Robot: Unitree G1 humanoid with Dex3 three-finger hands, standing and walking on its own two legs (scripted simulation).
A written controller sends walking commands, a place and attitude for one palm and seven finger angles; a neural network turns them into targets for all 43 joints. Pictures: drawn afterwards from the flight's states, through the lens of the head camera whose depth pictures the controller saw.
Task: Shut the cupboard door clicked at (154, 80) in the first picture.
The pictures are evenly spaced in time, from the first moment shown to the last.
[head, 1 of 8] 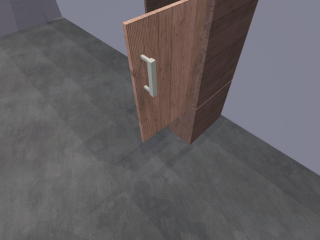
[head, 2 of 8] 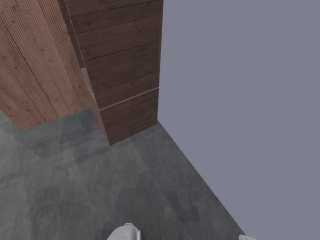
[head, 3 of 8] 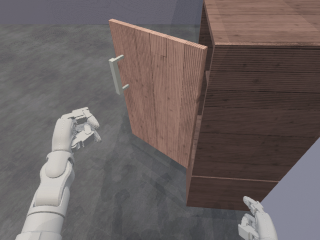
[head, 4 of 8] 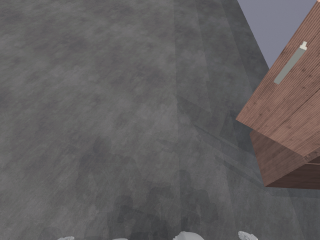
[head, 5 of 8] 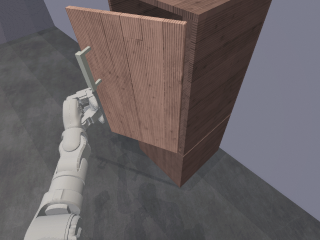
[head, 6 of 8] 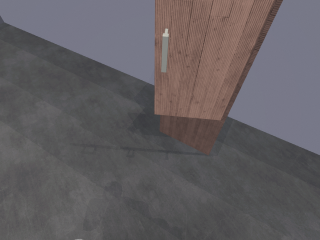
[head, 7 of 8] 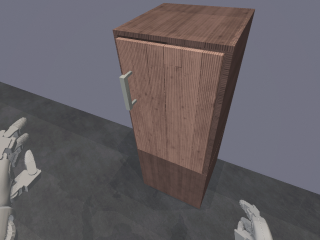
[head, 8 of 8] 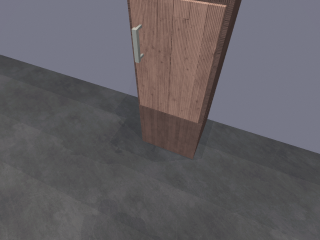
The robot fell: no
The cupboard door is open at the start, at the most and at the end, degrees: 88 88 0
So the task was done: yes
